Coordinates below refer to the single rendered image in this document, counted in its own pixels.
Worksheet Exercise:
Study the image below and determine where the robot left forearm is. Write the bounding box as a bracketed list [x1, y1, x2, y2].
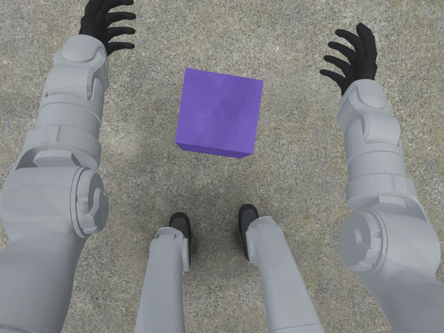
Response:
[0, 35, 109, 234]

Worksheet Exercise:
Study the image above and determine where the robot right forearm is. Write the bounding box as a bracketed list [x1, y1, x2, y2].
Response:
[336, 79, 441, 263]

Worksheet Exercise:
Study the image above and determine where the right robot upper arm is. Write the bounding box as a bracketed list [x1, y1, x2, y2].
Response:
[338, 209, 444, 333]

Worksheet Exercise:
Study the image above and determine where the right robot hand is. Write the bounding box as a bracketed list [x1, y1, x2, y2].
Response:
[320, 23, 377, 97]

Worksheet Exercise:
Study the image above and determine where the left robot upper arm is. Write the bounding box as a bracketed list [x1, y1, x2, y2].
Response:
[0, 166, 109, 333]

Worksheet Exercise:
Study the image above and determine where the carton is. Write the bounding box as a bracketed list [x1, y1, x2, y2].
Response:
[175, 68, 263, 158]

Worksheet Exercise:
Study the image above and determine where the right robot shin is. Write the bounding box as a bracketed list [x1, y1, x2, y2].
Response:
[247, 216, 284, 235]

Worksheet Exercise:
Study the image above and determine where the robot left foot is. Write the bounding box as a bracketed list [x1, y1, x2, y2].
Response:
[169, 212, 191, 266]

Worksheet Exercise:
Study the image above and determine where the left robot hand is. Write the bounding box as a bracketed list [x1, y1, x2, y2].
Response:
[79, 0, 136, 56]

